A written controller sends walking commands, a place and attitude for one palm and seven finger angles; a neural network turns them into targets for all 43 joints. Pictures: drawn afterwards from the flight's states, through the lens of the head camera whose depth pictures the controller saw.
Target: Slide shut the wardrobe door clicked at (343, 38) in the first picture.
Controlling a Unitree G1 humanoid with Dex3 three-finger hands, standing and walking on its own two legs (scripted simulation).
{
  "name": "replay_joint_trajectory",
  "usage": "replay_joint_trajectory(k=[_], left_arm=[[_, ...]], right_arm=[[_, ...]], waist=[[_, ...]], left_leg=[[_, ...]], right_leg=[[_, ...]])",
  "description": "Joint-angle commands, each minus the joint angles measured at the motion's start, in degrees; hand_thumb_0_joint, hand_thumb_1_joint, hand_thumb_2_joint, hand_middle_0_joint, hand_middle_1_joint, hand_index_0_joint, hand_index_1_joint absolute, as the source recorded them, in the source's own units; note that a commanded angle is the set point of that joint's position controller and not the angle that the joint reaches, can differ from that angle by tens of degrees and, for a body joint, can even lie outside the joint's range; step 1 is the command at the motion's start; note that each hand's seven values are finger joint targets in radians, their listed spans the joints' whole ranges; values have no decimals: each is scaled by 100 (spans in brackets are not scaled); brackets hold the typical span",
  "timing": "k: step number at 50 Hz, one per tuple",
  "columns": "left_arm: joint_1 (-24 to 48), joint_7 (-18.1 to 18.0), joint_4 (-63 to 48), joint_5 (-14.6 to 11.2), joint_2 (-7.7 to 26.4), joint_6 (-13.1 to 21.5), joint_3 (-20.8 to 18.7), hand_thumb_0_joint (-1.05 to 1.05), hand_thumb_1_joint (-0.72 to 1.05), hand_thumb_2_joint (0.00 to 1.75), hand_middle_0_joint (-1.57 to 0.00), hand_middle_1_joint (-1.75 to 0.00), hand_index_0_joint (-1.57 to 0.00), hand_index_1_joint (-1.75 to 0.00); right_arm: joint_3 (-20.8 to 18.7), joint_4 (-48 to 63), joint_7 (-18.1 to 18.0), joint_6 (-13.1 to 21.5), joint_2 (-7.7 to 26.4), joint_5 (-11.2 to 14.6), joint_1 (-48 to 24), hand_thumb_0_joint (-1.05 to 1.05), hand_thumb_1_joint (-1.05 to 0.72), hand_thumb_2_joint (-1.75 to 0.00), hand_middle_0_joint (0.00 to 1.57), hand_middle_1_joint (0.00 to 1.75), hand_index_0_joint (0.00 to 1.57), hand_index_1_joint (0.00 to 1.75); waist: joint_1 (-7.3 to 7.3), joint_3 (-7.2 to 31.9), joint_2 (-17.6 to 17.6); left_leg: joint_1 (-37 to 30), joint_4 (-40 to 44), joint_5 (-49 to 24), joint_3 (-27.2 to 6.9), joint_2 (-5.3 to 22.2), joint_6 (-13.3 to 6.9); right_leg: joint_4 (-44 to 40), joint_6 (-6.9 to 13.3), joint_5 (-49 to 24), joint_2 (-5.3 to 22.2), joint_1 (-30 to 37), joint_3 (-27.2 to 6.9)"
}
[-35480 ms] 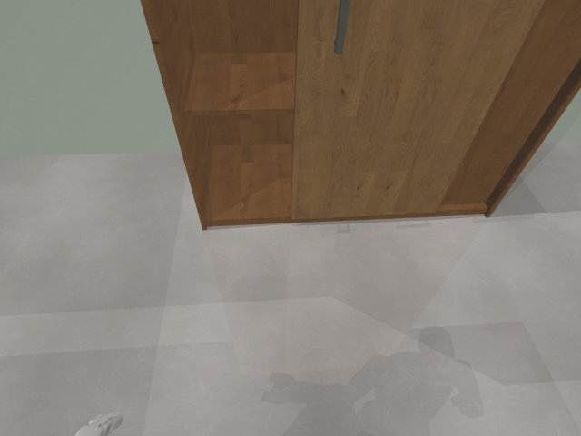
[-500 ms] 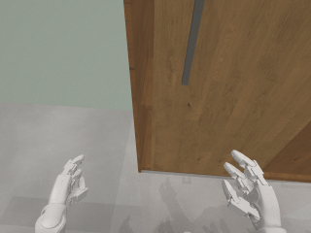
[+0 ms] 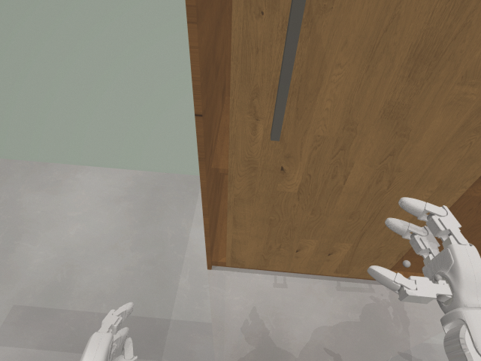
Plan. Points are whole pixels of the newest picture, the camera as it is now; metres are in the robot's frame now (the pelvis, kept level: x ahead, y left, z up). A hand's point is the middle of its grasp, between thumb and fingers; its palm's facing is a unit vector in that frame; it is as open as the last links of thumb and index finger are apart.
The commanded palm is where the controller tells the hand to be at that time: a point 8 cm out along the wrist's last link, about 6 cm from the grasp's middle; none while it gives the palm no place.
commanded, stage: raise the hand with hooked fingers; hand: right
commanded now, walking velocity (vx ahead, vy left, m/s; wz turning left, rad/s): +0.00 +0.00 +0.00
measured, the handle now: (285, 67) +0.59 -0.05 +0.22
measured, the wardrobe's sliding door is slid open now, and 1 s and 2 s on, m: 0.06 0.06 0.06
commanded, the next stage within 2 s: move the hooked fingers beside the handle in 1.18 s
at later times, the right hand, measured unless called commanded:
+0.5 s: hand out of the picture +0.26 -0.28 +0.20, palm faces +0.10 +0.99 -0.09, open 13.9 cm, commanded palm +0.23 -0.32 +0.21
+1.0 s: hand out of the picture +0.28 -0.28 +0.23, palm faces +0.09 +0.99 -0.08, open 14.0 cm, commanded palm +0.25 -0.32 +0.24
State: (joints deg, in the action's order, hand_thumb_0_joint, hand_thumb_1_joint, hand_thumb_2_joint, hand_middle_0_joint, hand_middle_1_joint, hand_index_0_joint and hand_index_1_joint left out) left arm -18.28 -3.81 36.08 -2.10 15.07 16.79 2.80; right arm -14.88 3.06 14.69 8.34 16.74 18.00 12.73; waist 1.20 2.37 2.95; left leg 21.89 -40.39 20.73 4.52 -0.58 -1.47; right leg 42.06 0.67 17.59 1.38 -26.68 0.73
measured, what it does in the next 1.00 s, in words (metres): stands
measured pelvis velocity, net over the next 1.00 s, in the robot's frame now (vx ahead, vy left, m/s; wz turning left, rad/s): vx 0.01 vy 0.00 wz -0.02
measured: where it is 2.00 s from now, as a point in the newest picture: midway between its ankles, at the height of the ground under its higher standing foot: outside the picture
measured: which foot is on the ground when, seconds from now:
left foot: down 0.00-1.00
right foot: down 0.00-1.00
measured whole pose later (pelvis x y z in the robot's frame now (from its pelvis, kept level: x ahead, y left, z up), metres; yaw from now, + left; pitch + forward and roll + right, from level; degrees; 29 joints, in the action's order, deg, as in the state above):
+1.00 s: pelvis +0.01 +0.00 +0.02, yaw -1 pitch -3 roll +1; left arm -10.8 -5.2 34.9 -5.0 16.1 10.5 5.0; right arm -27.2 -2.2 24.5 -16.2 27.9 19.9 -8.9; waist 4.1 0.2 3.7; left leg 7.5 -26.1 15.3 5.0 -0.8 -1.6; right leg 28.8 0.4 12.5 0.9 -13.0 0.1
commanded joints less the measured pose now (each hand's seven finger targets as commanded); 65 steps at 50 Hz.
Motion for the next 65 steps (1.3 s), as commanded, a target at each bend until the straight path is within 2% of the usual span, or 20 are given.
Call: replay_joint_trajectory(k=[1, 8, 10, 12, 13, 16, 23, 26, 29, 34, 37, 44, 47, 50, 52, 55, 57, 59, 63, 65], left_arm=[[926, -63, -977, -38, 681, 486, -292, 0, 90, 90, -20, -30, -20, -30], [1103, -177, -896, -98, 677, 428, -213, 0, 90, 90, -20, -30, -20, -30], [1139, -211, -891, -103, 665, 403, -182, 0, 90, 90, -20, -30, -20, -30], [1193, -236, -871, -132, 668, 375, -145, 0, 90, 90, -20, -30, -20, -30], [1233, -246, -871, -142, 662, 353, -126, 0, 90, 90, -20, -30, -20, -30], [1308, -258, -906, -129, 642, 292, -85, 0, 90, 90, -20, -30, -20, -30], [1509, -233, -910, -200, 617, 79, 5, 0, 90, 90, -20, -30, -20, -30], [1632, -220, -965, -214, 583, 13, 39, 0, 90, 90, -20, -30, -20, -30], [1630, -223, -959, -236, 615, -63, 46, 0, 90, 90, -20, -30, -20, -30], [1752, -212, -982, -282, 658, -178, 57, 0, 90, 90, -20, -30, -20, -30], [1699, -159, -988, -320, 667, -235, 38, 0, 90, 90, -20, -30, -20, -30], [1773, -129, -1165, -293, 673, -255, -20, 0, 90, 90, -20, -30, -20, -30], [1772, -148, -1123, -263, 655, -251, -15, 0, 90, 90, -20, -30, -20, -30], [1750, -190, -1108, -269, 640, -240, -29, 0, 90, 90, -20, -30, -20, -30], [1715, -197, -1065, -259, 645, -247, -30, 0, 90, 90, -20, -30, -20, -30], [1708, -211, -1070, -287, 651, -259, -22, 0, 90, 90, -20, -30, -20, -30], [1700, -204, -1045, -290, 663, -276, -21, 0, 90, 90, -20, -30, -20, -30], [1712, -200, -1057, -298, 650, -285, -23, 0, 90, 90, -20, -30, -20, -30], [1716, -187, -1073, -285, 647, -290, -33, 0, 90, 90, -20, -30, -20, -30], [1737, -181, -1091, -301, 622, -293, -11, 0, 90, 90, -20, -30, -20, -30]], right_arm=[[-599, 1345, 63, 239, 1059, 117, -888, 0, 20, -43, 28, 100, 28, 100], [-777, 1457, 167, -238, 1302, 154, -1758, 0, 36, -36, 29, 111, 29, 111], [-892, 1458, 231, -401, 1448, 177, -1968, 0, 41, -34, 29, 114, 29, 114], [-921, 1171, 338, -608, 1475, 226, -2135, 0, 45, -32, 30, 117, 30, 117], [-936, 1212, 385, -704, 1549, 208, -2329, 0, 48, -31, 30, 118, 30, 118], [-1201, 1250, 506, -973, 1846, 247, -2608, 0, 50, -30, 30, 120, 30, 120], [-1428, 841, 792, -1527, 2174, 313, -3258, 0, 50, -30, 30, 120, 30, 120], [-1487, 987, 851, -1690, 2388, 278, -3661, 0, 50, -30, 30, 120, 30, 120], [-1647, 790, 916, -1829, 2601, 286, -3841, 0, 50, -30, 30, 120, 30, 120], [-1813, 436, 1054, -2072, 2957, 282, -4314, 0, 50, -30, 30, 120, 30, 120], [-1538, -71, 1178, -2214, 2578, 341, -3882, 0, 50, -30, 30, 120, 30, 120], [-1939, 696, 1019, -2079, 2955, 350, -4030, 0, 50, -30, 30, 120, 30, 120], [-2057, 735, 881, -1999, 3031, 332, -4009, 0, 50, -30, 30, 120, 30, 120], [-1940, 826, 837, -1995, 2906, 284, -4062, 0, 50, -30, 30, 120, 30, 120], [-1945, 714, 833, -2041, 2899, 284, -3974, 0, 50, -30, 30, 120, 30, 120], [-1796, 644, 895, -2112, 2774, 274, -3983, 0, 50, -30, 30, 120, 30, 120], [-1824, 524, 927, -2151, 2808, 313, -3921, 0, 50, -30, 30, 120, 30, 120], [-1755, 624, 967, -2173, 2761, 299, -3997, 0, 50, -30, 30, 120, 30, 120], [-1892, 645, 957, -2148, 2842, 338, -3910, 0, 50, -30, 30, 120, 30, 120], [-1654, 748, 959, -2139, 2621, 316, -4060, 0, 50, -30, 30, 120, 30, 120]], waist=[[171, 813, -68], [190, 555, 208], [226, 689, 267], [210, 443, 28], [220, 435, 182], [299, 749, 218], [263, 631, 78], [300, 810, 550], [278, 828, 137], [297, 781, 291], [257, 541, -34], [336, 999, 157], [342, 813, 210], [299, 883, 427], [293, 847, 228], [275, 809, 282], [269, 761, 20], [260, 881, 278], [293, 979, 177], [247, 985, 247]], left_leg=[[-185, 939, -623, -153, -11, 67], [-376, 1184, -776, -28, -57, 34], [-517, 1256, -903, -33, -62, 27], [-577, 1405, -860, -35, -85, 33], [-590, 1444, -859, -32, -86, 26], [-905, 1538, -1235, -74, -92, -3], [-985, 1748, -1387, -79, -84, 3], [-1069, 1804, -1450, -130, -80, -39], [-1122, 1846, -1477, -70, -80, -18], [-1130, 1972, -1274, -145, -29, -28], [-978, 1972, -1295, -183, -3, -14], [-1125, 1923, -1223, -244, 11, -13], [-1115, 1980, -1230, -289, 22, -9], [-1117, 1938, -1335, -262, 18, -8], [-1177, 1934, -1555, -287, 35, 8], [-1109, 1900, -1555, -229, 7, 16], [-1127, 1939, -1560, -273, 27, 43], [-1128, 1884, -1649, -248, 21, 34], [-1179, 1857, -1817, -245, 11, 34], [-1123, 1809, -1849, -179, -15, 31]], right_leg=[[-887, 104, -517, -122, 974, -234], [-1323, 65, -559, -109, 1433, -338], [-1400, 64, -664, -118, 1614, -362], [-1492, 73, -606, -107, 1570, -374], [-1556, 67, -591, -108, 1645, -386], [-1549, 76, -960, -151, 1882, -366], [-1676, 74, -1050, -158, 1992, -383], [-1673, 60, -1162, -197, 2179, -372], [-1756, 73, -1203, -175, 2190, -424], [-1811, 84, -1053, -203, 2174, -403], [-1767, 83, -1013, -173, 2054, -386], [-1684, 92, -1068, -202, 2172, -354], [-1674, 97, -1084, -190, 2095, -313], [-1696, 100, -1138, -179, 2245, -289], [-1649, 109, -1262, -173, 2179, -268], [-1684, 104, -1228, -183, 2202, -280], [-1653, 115, -1216, -173, 2116, -278], [-1639, 108, -1283, -185, 2216, -257], [-1605, 114, -1403, -191, 2237, -268], [-1629, 104, -1442, -192, 2300, -276]])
